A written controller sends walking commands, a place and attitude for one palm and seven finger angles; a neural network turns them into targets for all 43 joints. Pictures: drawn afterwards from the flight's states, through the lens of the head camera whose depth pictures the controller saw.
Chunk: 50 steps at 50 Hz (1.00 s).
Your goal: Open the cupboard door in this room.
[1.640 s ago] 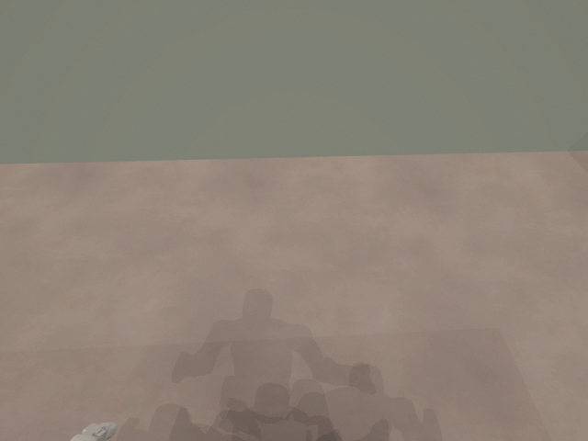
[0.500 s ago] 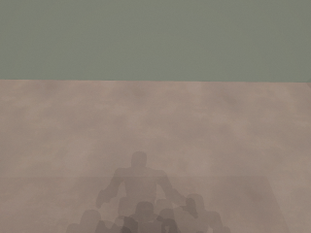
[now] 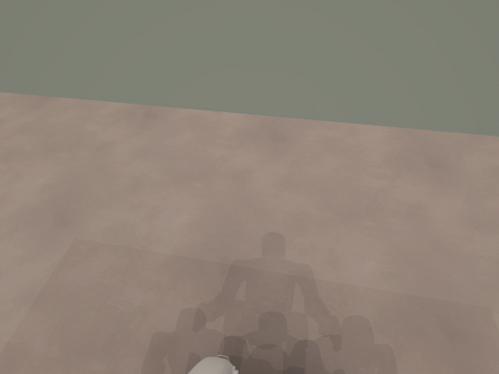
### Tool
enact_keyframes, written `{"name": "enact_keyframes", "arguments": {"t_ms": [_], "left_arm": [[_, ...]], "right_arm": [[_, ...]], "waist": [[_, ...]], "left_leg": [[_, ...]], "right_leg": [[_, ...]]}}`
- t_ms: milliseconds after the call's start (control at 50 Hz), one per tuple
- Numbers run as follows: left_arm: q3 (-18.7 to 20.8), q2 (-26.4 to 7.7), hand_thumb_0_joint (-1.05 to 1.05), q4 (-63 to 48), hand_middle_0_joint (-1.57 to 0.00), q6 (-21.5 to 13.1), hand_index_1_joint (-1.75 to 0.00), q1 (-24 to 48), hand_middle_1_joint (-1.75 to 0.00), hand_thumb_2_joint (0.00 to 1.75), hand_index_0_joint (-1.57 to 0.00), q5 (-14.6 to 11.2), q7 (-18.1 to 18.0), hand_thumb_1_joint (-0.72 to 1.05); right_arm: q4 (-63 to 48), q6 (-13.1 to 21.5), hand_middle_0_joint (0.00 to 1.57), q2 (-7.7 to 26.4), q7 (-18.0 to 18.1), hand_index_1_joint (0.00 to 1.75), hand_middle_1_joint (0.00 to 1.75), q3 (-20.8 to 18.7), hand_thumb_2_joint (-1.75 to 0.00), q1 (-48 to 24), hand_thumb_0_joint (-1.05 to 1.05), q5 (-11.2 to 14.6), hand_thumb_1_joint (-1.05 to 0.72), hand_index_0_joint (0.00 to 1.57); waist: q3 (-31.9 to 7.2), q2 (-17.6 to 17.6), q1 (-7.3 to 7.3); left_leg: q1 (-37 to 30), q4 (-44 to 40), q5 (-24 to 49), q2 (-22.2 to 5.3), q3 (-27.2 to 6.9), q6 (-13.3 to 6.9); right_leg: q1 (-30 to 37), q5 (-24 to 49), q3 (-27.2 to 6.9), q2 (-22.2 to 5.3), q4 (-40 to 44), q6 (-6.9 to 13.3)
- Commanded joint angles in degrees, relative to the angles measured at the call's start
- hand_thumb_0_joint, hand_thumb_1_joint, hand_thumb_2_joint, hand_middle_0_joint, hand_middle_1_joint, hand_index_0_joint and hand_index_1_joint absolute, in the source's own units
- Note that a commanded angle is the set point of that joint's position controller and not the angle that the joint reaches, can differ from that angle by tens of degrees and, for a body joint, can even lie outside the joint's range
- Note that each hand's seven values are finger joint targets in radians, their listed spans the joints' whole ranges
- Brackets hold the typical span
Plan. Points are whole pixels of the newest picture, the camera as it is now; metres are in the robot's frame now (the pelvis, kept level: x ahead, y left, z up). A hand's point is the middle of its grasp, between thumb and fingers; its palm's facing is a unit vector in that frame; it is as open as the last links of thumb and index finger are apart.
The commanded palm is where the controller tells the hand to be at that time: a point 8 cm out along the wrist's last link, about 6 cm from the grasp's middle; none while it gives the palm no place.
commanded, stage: turn or walk to find it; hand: left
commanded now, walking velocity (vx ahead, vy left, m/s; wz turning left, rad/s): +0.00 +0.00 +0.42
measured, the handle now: out of the picture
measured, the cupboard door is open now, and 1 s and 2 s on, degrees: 0 0 0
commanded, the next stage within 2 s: none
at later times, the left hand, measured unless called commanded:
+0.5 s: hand out of the picture -0.04 +0.26 -0.17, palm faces +0.28 -0.93 -0.25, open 7.4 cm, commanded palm none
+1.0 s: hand out of the picture -0.08 +0.20 -0.16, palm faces +0.45 -0.86 -0.24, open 7.4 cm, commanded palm none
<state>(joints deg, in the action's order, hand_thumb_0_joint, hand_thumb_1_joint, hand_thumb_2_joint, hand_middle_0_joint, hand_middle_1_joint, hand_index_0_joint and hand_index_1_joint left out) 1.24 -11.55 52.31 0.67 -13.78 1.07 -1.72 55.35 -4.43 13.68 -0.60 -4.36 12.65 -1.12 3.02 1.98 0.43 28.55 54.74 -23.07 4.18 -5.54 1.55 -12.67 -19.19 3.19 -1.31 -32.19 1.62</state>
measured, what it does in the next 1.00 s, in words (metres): steps on the spot, turning left: left foot, then right foot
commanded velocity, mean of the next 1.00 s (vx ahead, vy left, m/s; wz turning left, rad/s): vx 0.00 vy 0.00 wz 0.42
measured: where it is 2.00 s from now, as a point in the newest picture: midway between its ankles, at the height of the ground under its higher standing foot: outside the picture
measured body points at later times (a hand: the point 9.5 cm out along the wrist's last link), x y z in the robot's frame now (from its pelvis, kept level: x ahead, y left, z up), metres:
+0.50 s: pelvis -0.03 +0.04 +0.00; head -0.01 +0.07 +0.45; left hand -0.06 +0.31 -0.15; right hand +0.13 -0.17 -0.13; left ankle -0.05 +0.15 -0.73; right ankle -0.01 -0.10 -0.67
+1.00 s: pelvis -0.05 +0.01 +0.00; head -0.02 +0.01 +0.45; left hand -0.10 +0.24 -0.14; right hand +0.11 -0.21 -0.15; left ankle -0.12 +0.13 -0.68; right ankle +0.01 -0.09 -0.73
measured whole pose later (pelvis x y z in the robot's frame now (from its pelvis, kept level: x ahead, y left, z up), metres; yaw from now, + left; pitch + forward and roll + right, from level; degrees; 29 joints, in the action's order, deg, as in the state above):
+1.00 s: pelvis -0.05 +0.01 +0.00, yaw +27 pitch -2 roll +1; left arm 1.4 -10.2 52.7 0.5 -14.3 1.7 -1.2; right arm 57.3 -5.1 13.9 -1.2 -4.4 12.5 -1.1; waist 4.3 -0.2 0.2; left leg 22.9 55.0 -24.9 -1.6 0.8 3.6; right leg -12.1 -15.8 10.2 -6.0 -30.0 0.5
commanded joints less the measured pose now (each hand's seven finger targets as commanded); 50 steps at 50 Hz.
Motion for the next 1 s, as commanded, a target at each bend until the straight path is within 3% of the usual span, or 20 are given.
{"name": "enact_keyframes", "arguments": {"t_ms": [0, 160, 220, 240, 260, 280, 300, 320, 340, 380, 420, 560, 640, 660, 680, 700, 740, 780, 880, 980], "left_arm": [[2.4, -9.3, 0.00, -3.6, -0.20, -1.5, -0.30, 0.2, -0.30, 0.90, -0.20, 0.2, -0.8, 0.90], [3.5, -12.5, 0.00, -0.7, -0.20, -1.0, -0.30, -6.7, -0.30, 0.90, -0.20, 1.0, -0.7, 0.90], [3.9, -13.4, 0.00, -0.1, -0.20, -0.7, -0.30, -6.0, -0.30, 0.90, -0.20, 1.0, -0.5, 0.90], [4.1, -13.4, 0.00, -0.1, -0.20, -0.6, -0.30, -4.8, -0.30, 0.90, -0.20, 0.7, -0.5, 0.90], [4.0, -12.6, 0.00, -0.3, -0.20, -0.3, -0.30, -4.2, -0.30, 0.90, -0.20, 0.2, -0.4, 0.90], [3.8, -9.6, 0.00, -1.8, -0.20, 0.1, -0.30, -5.3, -0.30, 0.90, -0.20, -0.2, -0.1, 0.90], [2.5, -6.5, 0.00, -3.8, -0.20, 0.3, -0.30, -3.4, -0.30, 0.90, -0.20, 0.1, 0.1, 0.90], [2.4, -7.4, 0.00, -3.9, -0.20, 1.1, -0.30, 0.1, -0.30, 0.90, -0.20, 0.2, -0.4, 0.90], [2.6, -7.0, 0.00, -3.6, -0.20, 1.3, -0.30, 2.1, -0.30, 0.90, -0.20, 0.0, -0.3, 0.90], [3.0, -7.2, 0.00, -2.1, -0.20, 1.2, -0.30, 0.9, -0.30, 0.90, -0.20, -0.1, 0.5, 0.90], [2.9, -6.8, 0.00, -1.3, -0.20, 1.4, -0.30, -0.5, -0.30, 0.90, -0.20, -0.2, 0.8, 0.90], [2.8, -5.4, 0.00, -3.2, -0.20, 1.1, -0.30, 1.1, -0.30, 0.90, -0.20, -0.5, 0.6, 0.90], [3.1, -6.1, 0.00, -2.5, -0.20, 0.0, -0.30, -4.0, -0.30, 0.90, -0.20, -0.5, 0.2, 0.90], [3.5, -8.6, 0.00, -2.4, -0.20, -0.7, -0.30, -5.9, -0.30, 0.90, -0.20, -0.1, -0.1, 0.90], [4.7, -14.3, 0.00, -2.6, -0.20, -1.3, -0.30, -6.2, -0.30, 0.90, -0.20, 0.8, -0.6, 0.90], [4.6, -15.1, 0.00, -3.5, -0.20, -1.0, -0.30, -5.9, -0.30, 0.90, -0.20, 0.2, -0.5, 0.90], [4.1, -11.6, 0.00, -4.7, -0.20, -0.7, -0.30, -0.2, -0.30, 0.90, -0.20, 0.3, -0.7, 0.90], [3.1, -9.0, 0.00, -5.4, -0.20, -1.1, -0.30, 3.0, -0.30, 0.90, -0.20, 0.2, -0.4, 0.90], [3.4, -9.8, 0.00, -3.4, -0.20, -1.2, -0.30, -1.7, -0.30, 0.90, -0.20, 0.5, -0.6, 0.90], [4.2, -12.3, 0.00, -1.3, -0.20, -0.7, -0.30, -4.7, -0.30, 0.90, -0.20, 0.9, -0.5, 0.90]], "right_arm": [[-3.2, 1.3, 0.20, 4.0, -0.2, 0.30, 0.30, -1.3, -0.90, 0.2, 0.00, 0.1, -0.90, 0.20], [-4.8, 1.7, 0.20, 2.9, -0.3, 0.30, 0.30, 0.3, -0.90, -7.7, 0.00, 0.7, -0.90, 0.20], [-4.4, 2.4, 0.20, 3.3, -0.1, 0.30, 0.30, 0.6, -0.90, -5.7, 0.00, 0.9, -0.90, 0.20], [-3.9, 2.7, 0.20, 3.7, 0.0, 0.30, 0.30, 0.5, -0.90, -3.4, 0.00, 0.9, -0.90, 0.20], [-3.2, 3.3, 0.20, 5.5, 0.0, 0.30, 0.30, 0.2, -0.90, -0.4, 0.00, 0.6, -0.90, 0.20], [-3.2, 3.9, 0.20, 10.9, 0.2, 0.30, 0.30, -1.0, -0.90, 1.6, 0.00, 0.1, -0.90, 0.20], [-2.8, 3.6, 0.20, 14.7, 0.4, 0.30, 0.30, -1.8, -0.90, 3.9, 0.00, 0.4, -0.90, 0.20], [-1.7, 3.7, 0.20, 13.7, 1.0, 0.30, 0.30, -1.8, -0.90, 5.5, 0.00, 0.4, -0.90, 0.20], [-2.1, 3.6, 0.20, 12.8, 1.6, 0.30, 0.30, -1.6, -0.90, 3.3, 0.00, 0.1, -0.90, 0.20], [-3.6, 3.8, 0.20, 9.6, 1.8, 0.30, 0.30, -0.5, -0.90, -2.2, 0.00, 0.0, -0.90, 0.20], [-4.1, 4.0, 0.20, 9.4, 1.7, 0.30, 0.30, -0.4, -0.90, -3.3, 0.00, 0.1, -0.90, 0.20], [-4.4, 3.3, 0.20, 9.7, 1.5, 0.30, 0.30, -1.2, -0.90, -1.4, 0.00, -0.3, -0.90, 0.20], [-5.3, 3.0, 0.20, 9.1, 1.0, 0.30, 0.30, -1.6, -0.90, -2.8, 0.00, 0.0, -0.90, 0.20], [-5.7, 3.1, 0.20, 7.0, 0.7, 0.30, 0.30, -1.4, -0.90, -2.3, 0.00, 0.5, -0.90, 0.20], [-7.1, 3.1, 0.20, 2.7, 0.4, 0.30, 0.30, -0.6, -0.90, -1.0, 0.00, 0.7, -0.90, 0.20], [-7.5, 2.4, 0.20, 5.1, 0.6, 0.30, 0.30, -1.5, -0.90, -2.6, 0.00, 0.0, -0.90, 0.20], [-5.8, 1.4, 0.20, 5.4, 0.1, 0.30, 0.30, -1.9, -0.90, -2.8, 0.00, -0.1, -0.90, 0.20], [-3.4, 1.1, 0.20, 4.2, -0.5, 0.30, 0.30, -1.6, -0.90, 0.2, 0.00, -0.4, -0.90, 0.20], [-3.2, 1.0, 0.20, 3.4, -0.5, 0.30, 0.30, -0.8, -0.90, -2.3, 0.00, -0.1, -0.90, 0.20], [-3.9, 1.8, 0.20, 2.3, -0.4, 0.30, 0.30, 0.1, -0.90, -5.5, 0.00, 0.6, -0.90, 0.20]], "waist": [[-0.1, -11.0, 0.66], [-1.4, -12.9, -3.21], [-3.9, -13.5, -2.36], [-5.0, -13.2, -0.95], [-6.9, -9.2, 0.64], [-9.6, 5.0, 1.32], [-8.5, 14.7, 2.06], [-8.6, 9.7, 3.60], [-6.5, 10.5, 2.83], [-3.3, 7.3, 0.40], [-2.9, 7.8, -0.07], [-3.9, 7.0, 0.75], [-4.8, 4.4, -2.08], [-5.9, -1.4, -2.87], [-5.5, -18.8, -2.55], [-5.1, -18.4, -3.80], [0.2, -13.0, -1.16], [0.3, -10.3, 0.79], [-1.0, -11.1, -1.58], [-2.8, -12.9, -3.58]], "left_leg": [[4.4, 14.2, 2.7, -4.1, 3.5, 1.2], [-2.6, -5.8, -3.2, -5.1, 8.7, 1.4], [-8.9, -16.8, -0.3, -4.0, 11.0, 0.6], [-13.1, -23.4, 4.6, -4.4, 11.0, 0.3], [-20.4, -31.3, 13.3, -5.7, 9.9, -0.5], [-30.3, -34.1, 29.1, -17.4, -4.4, -5.0], [-31.7, -33.7, 51.4, -27.6, -14.2, -12.2], [-28.1, -33.6, 47.0, -26.9, -12.8, -14.2], [-24.6, -33.9, 40.7, -24.9, -12.5, -14.2], [-20.7, -34.3, 35.7, -19.5, -6.7, -11.7], [-19.1, -34.9, 33.9, -17.3, -4.7, -10.9], [-18.4, -34.5, 30.0, -17.0, -10.3, -11.8], [-11.4, -28.8, 25.9, -13.4, -10.1, -8.4], [-5.9, -22.3, 17.9, -9.8, -7.0, -5.2], [4.7, -9.1, -1.9, -0.8, 3.0, -0.7], [3.2, 1.4, -10.2, -2.0, 1.3, -0.6], [3.0, 12.5, -4.5, -4.2, 0.6, -0.7], [2.4, 14.9, 1.7, -4.9, 2.8, 0.6], [1.2, 6.3, -0.3, -5.9, 5.8, 2.1], [-4.6, -7.8, -3.9, -5.5, 9.5, 1.5]], "right_leg": [[1.2, 20.8, -8.1, -14.9, 13.3, 5.9], [6.3, 32.4, -4.8, -17.9, 9.3, 7.5], [6.8, 35.9, -2.7, -17.3, 5.1, 5.4], [5.7, 34.2, -0.8, -16.9, 2.2, 3.7], [2.2, 29.9, 2.0, -15.3, -3.5, 0.9], [-9.7, 11.3, 5.7, -9.4, -14.5, -3.3], [-18.9, -18.2, 4.4, -4.8, -24.1, -5.6], [-18.2, -17.6, -0.2, -4.8, -29.5, -5.2], [-19.6, -15.1, -1.9, -5.1, -32.0, -5.3], [-18.2, -7.9, -2.1, -5.2, -31.9, -5.6], [-15.7, -6.1, -1.2, -4.5, -28.7, -5.9], [-9.5, -6.4, -0.9, -1.6, -13.5, -5.5], [3.6, 5.6, 0.1, -0.5, 5.2, -5.0], [10.1, 8.6, -5.0, -5.9, 12.0, -3.9], [14.1, 14.2, -21.2, -21.2, 16.0, 1.8], [6.0, 13.9, -22.3, -26.0, 16.9, 6.5], [-2.3, 6.5, -17.6, -21.1, 18.1, 6.6], [-1.6, 9.9, -8.2, -15.9, 16.0, 4.6], [4.0, 17.3, -4.8, -17.0, 14.5, 6.0], [6.4, 27.7, -3.1, -18.8, 10.5, 6.9]]}}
